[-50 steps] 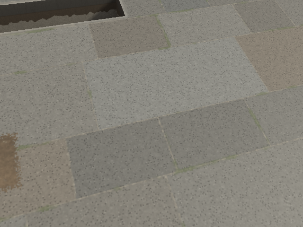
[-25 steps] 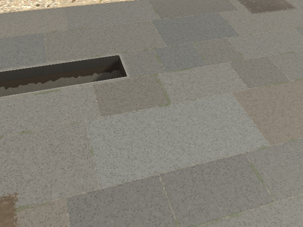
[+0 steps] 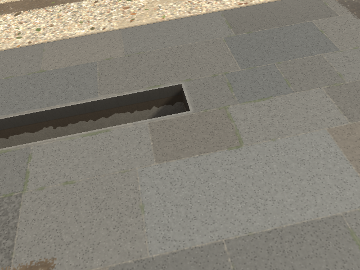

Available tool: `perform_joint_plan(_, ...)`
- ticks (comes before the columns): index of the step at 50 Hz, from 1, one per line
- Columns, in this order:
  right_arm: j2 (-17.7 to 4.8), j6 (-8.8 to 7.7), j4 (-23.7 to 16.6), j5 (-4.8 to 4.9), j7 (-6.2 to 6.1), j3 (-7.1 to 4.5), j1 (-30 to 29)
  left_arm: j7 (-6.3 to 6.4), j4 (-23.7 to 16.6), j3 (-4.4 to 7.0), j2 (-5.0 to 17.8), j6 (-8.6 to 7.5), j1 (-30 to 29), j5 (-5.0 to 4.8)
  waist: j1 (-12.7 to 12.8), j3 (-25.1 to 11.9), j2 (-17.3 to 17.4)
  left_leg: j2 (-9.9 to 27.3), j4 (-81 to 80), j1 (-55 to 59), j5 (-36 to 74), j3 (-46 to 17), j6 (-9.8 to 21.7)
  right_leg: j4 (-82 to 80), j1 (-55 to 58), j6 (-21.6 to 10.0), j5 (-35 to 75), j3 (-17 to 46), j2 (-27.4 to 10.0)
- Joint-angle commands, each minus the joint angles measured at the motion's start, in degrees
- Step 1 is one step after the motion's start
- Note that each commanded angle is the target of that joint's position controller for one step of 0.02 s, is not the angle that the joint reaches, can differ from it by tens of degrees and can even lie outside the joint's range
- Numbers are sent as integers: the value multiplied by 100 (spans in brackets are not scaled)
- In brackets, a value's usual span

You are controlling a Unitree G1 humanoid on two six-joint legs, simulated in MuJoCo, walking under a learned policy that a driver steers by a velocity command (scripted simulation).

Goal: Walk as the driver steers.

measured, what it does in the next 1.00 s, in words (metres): walks ahead: left foot, then right foot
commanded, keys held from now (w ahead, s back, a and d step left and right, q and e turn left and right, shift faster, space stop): w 0.50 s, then no key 0.44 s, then q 0.06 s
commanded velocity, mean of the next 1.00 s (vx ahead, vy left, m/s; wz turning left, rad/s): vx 0.35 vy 0.00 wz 0.01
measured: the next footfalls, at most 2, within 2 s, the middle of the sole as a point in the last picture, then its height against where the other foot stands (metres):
left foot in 0.34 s outside the picture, level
right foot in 0.78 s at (219, 244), level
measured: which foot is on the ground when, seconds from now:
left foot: up 0.00-0.32, down 0.34-0.78, up 0.80-1.00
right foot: down 0.00-0.34, up 0.36-0.76, down 0.78-1.00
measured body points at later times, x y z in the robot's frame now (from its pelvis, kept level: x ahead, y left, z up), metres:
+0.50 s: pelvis +0.32 +0.07 -0.03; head +0.35 +0.06 +0.42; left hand +0.31 +0.30 -0.17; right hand +0.38 -0.19 -0.17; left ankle +0.32 +0.12 -0.76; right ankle +0.20 -0.05 -0.64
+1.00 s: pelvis +0.53 +0.06 -0.02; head +0.57 +0.06 +0.43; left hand +0.57 +0.30 -0.17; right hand +0.59 -0.17 -0.17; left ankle +0.50 +0.20 -0.72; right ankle +0.62 +0.01 -0.76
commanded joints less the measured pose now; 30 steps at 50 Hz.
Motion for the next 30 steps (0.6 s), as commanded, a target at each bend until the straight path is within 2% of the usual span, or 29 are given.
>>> perform_joint_plan(1,-264,-87,-463,-2,5,-43,-838,1,181,187,741,-147,656,-14,66,888,-804,160,-29,-1777,66,-48,36,-597,774,-202,-808,1498,-1622)
perform_joint_plan(3,-248,-116,-550,-9,-9,-10,-1142,-52,378,179,648,-222,796,18,135,1034,-889,194,-93,-1906,-37,160,128,-710,896,-372,-360,1352,-1610)
perform_joint_plan(4,-218,-116,-596,-18,-6,3,-1265,-69,452,181,575,-273,816,-4,130,1068,-861,214,-180,-1848,-62,217,185,-712,881,-379,-22,1238,-1558)
perform_joint_plan(5,-208,-137,-631,4,15,0,-1324,-73,527,172,539,-270,844,49,117,1126,-974,252,-284,-1890,-116,315,236,-708,991,-378,293,1123,-1560)
perform_joint_plan(7,-104,-157,-778,-15,38,54,-1593,-57,656,156,494,-307,973,96,137,1214,-900,239,-533,-1677,-164,528,355,-711,978,-407,1289,943,-1554)
perform_joint_plan(8,-76,-164,-840,-3,83,81,-1698,-42,651,160,556,-324,903,94,136,1168,-899,231,-749,-1441,-181,628,410,-713,934,-432,1634,842,-1554)
perform_joint_plan(10,74,-178,-1060,9,58,151,-1973,-4,720,150,535,-308,819,18,78,1281,-989,143,-1458,-812,-188,819,600,-828,705,-444,2147,637,-1535)
perform_joint_plan(11,73,-161,-1111,23,34,145,-1988,6,744,153,537,-287,766,-2,44,1278,-1025,44,-1853,-383,-238,928,676,-805,609,-427,2439,511,-1533)
perform_joint_plan(12,114,-148,-1070,51,18,151,-1769,9,716,151,590,-283,548,-17,-135,1229,-1088,-99,-2373,364,-263,1049,817,-591,395,-337,3370,248,-1419)
perform_joint_plan(14,-1,-117,-805,64,-129,43,-1021,20,765,233,874,-262,613,-44,-397,713,-1084,-487,-2994,1846,-295,1129,901,510,474,-91,5574,93,-1439)
perform_joint_plan(15,-229,-157,-622,85,-223,-58,-445,25,796,272,991,-264,701,-43,-635,379,-1061,-615,-3295,2468,-228,1076,905,1350,697,62,6019,121,-1453)
perform_joint_plan(16,-331,-223,-333,127,-308,-131,301,23,816,330,1106,-262,658,-77,-951,46,-1085,-586,-3793,3361,67,1017,904,2387,618,190,5859,98,-1373)
perform_joint_plan(17,-448,-349,-50,97,-343,-196,1201,22,679,366,1105,-260,337,-89,-1379,-309,-986,-30,-4069,4773,-8,373,976,3735,-321,202,4514,95,-1104)
perform_joint_plan(18,-687,-469,21,-50,-322,-185,1598,-6,436,193,233,-277,418,14,-1026,-856,48,1566,-3662,5995,-658,-1522,1221,5380,-1801,84,-1227,247,-508)
perform_joint_plan(19,-865,-497,15,-13,-305,-232,1576,8,450,214,79,-249,1088,-233,-711,-1406,902,2571,-4530,6369,-181,-4050,2242,7041,-2921,203,-1992,445,195)
perform_joint_plan(20,-522,-533,-66,105,-289,-204,983,19,264,288,540,-244,306,-158,-605,-665,107,2296,-5216,5310,-750,-3617,2059,7043,-3160,174,-1023,409,-264)
perform_joint_plan(21,-240,-657,-155,140,-246,-173,597,-21,104,322,713,-253,-349,-114,-613,-89,-75,2086,-5292,4520,-373,-2813,1991,6979,-3126,150,-616,270,-415)
perform_joint_plan(22,-70,-769,-159,82,-225,-116,512,-62,59,326,636,-245,-625,-60,-501,212,-410,1891,-5452,3872,195,-2302,1879,6962,-2948,145,-470,266,-551)
perform_joint_plan(23,74,-855,-57,96,-245,-51,631,-148,21,314,534,-177,-730,8,-405,278,-472,1726,-5545,3471,717,-1805,1817,6917,-2775,129,-433,281,-641)
perform_joint_plan(24,137,-940,14,105,-237,-19,741,-215,-87,304,428,-109,-727,30,-305,287,-360,1640,-5670,3281,889,-1538,1746,6722,-2711,146,-501,212,-707)
perform_joint_plan(25,136,-1022,125,130,-257,-3,873,-234,-150,303,335,-42,-875,56,-248,373,-398,1556,-5743,3315,1178,-1361,1714,6550,-2825,161,-596,153,-721)
perform_joint_plan(26,147,-1085,176,180,-286,28,978,-240,-220,302,315,-2,-1024,42,-215,512,-314,1456,-5785,3416,1860,-1130,1632,6356,-3055,198,-643,28,-728)
perform_joint_plan(28,162,-1127,351,231,-308,89,1318,-245,-380,335,353,47,-1375,88,-204,714,-132,1166,-5628,3611,3723,-452,1344,5695,-3413,270,-548,-304,-680)
perform_joint_plan(29,180,-1116,342,221,-313,123,1323,-254,-492,318,338,45,-1591,97,-205,726,-22,921,-5585,3575,4333,-150,1180,5133,-3386,301,-283,-528,-574)
perform_joint_plan(30,195,-1086,373,208,-321,143,1302,-288,-547,267,251,40,-1798,63,-198,740,110,683,-5553,3416,4596,153,1015,4406,-3112,332,106,-730,-486)
Velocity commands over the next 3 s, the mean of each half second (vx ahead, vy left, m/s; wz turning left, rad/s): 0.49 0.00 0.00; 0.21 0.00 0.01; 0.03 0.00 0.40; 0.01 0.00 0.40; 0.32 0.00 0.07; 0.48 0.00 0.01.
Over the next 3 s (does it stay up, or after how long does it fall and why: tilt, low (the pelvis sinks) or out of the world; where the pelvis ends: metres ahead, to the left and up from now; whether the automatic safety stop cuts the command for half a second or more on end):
stays up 0.90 0.22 -0.02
